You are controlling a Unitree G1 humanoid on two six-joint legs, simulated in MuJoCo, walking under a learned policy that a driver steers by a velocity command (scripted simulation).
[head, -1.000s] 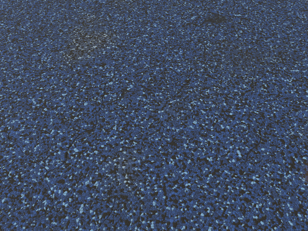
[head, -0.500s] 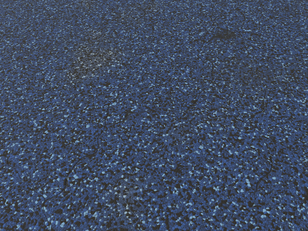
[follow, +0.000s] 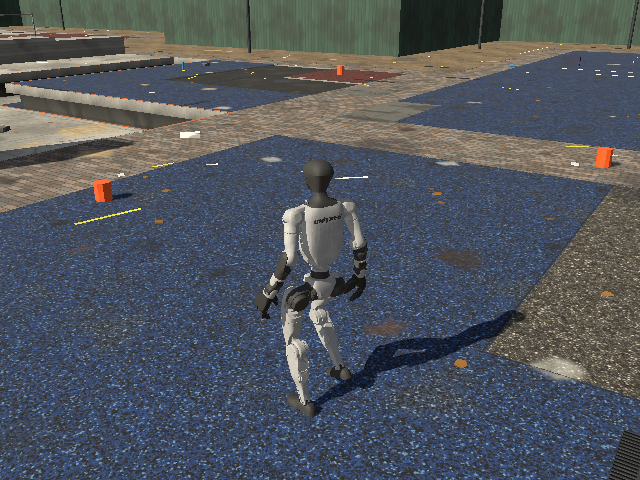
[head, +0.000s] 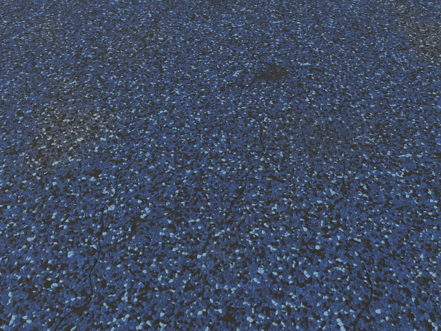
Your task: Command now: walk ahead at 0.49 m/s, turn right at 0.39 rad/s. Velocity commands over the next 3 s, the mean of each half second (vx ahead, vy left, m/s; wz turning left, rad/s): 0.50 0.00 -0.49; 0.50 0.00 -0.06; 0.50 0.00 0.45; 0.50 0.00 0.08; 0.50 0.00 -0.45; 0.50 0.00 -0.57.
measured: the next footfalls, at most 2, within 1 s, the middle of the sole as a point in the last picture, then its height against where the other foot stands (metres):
right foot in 0.34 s outside the picture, level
left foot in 0.88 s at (247, 276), level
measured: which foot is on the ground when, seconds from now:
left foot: down 0.00-0.34, up 0.36-0.86, down 0.88-1.00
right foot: up 0.00-0.32, down 0.34-0.90, up 0.92-1.00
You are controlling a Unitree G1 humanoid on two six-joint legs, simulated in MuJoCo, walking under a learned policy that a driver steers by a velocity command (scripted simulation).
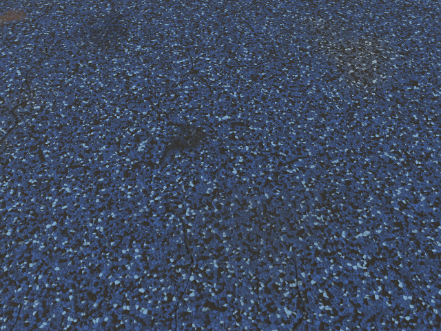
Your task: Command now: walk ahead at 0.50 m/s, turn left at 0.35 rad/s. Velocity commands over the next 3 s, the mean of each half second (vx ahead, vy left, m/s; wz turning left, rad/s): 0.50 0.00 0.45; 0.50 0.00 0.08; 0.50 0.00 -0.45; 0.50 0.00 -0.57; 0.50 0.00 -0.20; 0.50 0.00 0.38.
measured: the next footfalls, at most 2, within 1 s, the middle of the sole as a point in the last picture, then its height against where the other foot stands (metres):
right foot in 0.38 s outside the picture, level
left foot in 0.86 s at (152, 306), level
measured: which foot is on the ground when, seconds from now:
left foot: down 0.00-0.40, up 0.42-0.84, down 0.86-1.00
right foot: up 0.00-0.36, down 0.38-0.88, up 0.90-1.00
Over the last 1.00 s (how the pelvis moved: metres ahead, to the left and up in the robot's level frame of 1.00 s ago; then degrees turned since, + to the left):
0.57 -0.12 -0.01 -15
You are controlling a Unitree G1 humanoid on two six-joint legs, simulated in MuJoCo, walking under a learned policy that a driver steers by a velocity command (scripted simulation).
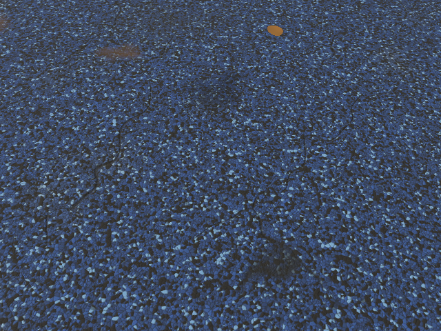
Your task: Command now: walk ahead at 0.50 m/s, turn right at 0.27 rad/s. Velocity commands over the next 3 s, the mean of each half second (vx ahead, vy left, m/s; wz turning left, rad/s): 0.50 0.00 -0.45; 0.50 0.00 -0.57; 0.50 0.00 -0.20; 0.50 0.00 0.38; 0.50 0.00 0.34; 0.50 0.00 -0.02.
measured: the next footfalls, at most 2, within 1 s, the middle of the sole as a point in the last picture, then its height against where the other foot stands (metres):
right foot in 0.40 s outside the picture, level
left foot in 0.88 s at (251, 271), level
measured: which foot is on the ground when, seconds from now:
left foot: down 0.00-0.42, up 0.44-0.86, down 0.88-1.00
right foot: up 0.00-0.38, down 0.40-0.88, up 0.90-1.00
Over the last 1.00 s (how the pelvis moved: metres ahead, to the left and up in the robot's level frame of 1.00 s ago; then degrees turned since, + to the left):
0.50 0.11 0.01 17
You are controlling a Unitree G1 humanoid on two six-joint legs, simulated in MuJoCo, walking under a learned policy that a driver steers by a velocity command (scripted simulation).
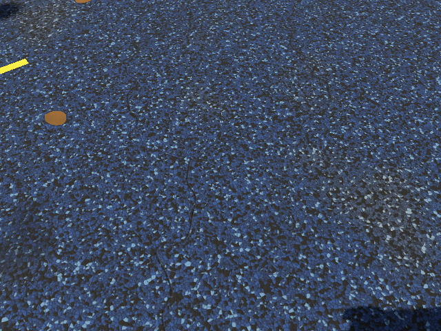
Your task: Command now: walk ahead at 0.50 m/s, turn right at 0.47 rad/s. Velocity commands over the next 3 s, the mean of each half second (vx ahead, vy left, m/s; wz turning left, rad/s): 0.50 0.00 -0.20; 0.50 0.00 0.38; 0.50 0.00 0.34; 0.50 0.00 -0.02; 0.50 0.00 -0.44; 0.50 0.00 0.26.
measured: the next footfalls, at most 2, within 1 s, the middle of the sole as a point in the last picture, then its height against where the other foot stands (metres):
right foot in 0.40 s outside the picture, level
left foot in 0.96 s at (209, 278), level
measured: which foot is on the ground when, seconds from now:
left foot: down 0.00-0.42, up 0.44-0.94, down 0.96-1.00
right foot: up 0.00-0.38, down 0.40-0.94, up 0.96-1.00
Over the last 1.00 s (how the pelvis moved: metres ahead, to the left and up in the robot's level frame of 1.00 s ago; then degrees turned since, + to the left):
0.54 -0.12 -0.01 -34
